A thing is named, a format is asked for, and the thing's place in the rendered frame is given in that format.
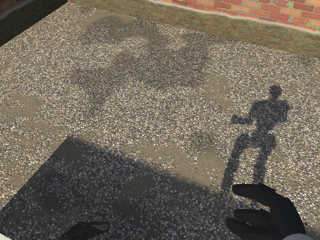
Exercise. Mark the right robot hand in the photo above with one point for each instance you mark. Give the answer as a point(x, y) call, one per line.
point(283, 219)

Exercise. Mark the left robot hand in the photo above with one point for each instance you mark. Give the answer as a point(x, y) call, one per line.
point(84, 231)

